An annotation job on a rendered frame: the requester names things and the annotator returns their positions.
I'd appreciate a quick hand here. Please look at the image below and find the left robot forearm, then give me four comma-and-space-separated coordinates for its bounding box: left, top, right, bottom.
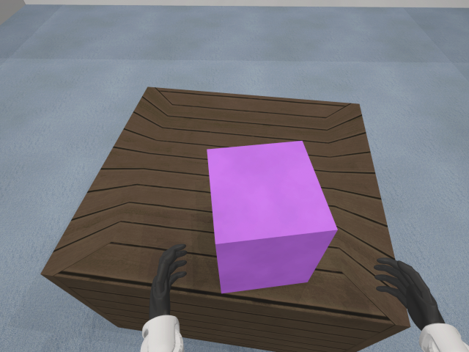
141, 315, 184, 352

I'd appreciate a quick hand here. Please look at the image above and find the robot left hand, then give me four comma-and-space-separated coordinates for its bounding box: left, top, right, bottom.
149, 244, 187, 320

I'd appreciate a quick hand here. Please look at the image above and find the pedestal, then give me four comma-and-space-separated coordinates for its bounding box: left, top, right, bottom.
41, 87, 411, 352

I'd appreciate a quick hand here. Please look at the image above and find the right robot forearm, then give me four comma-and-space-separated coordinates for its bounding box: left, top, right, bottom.
419, 323, 469, 352

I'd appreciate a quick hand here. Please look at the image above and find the robot right hand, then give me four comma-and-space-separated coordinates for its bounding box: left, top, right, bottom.
374, 257, 445, 331

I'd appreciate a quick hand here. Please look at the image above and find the carton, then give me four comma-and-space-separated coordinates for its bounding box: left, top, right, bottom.
207, 141, 338, 293

